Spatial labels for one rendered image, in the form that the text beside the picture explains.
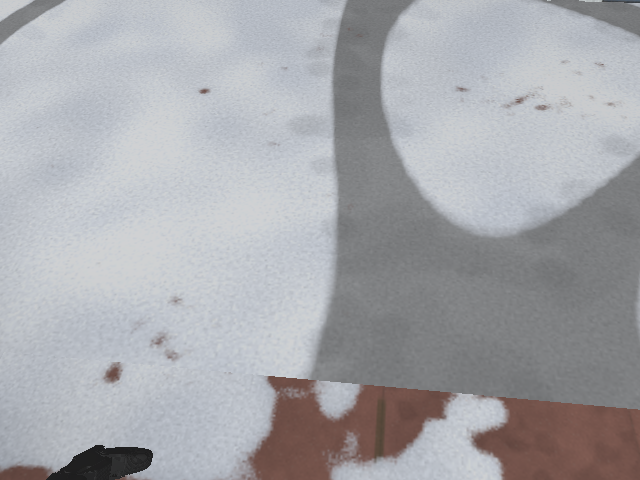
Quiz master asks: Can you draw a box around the left robot hand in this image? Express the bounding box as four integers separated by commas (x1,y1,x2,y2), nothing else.
46,445,153,480

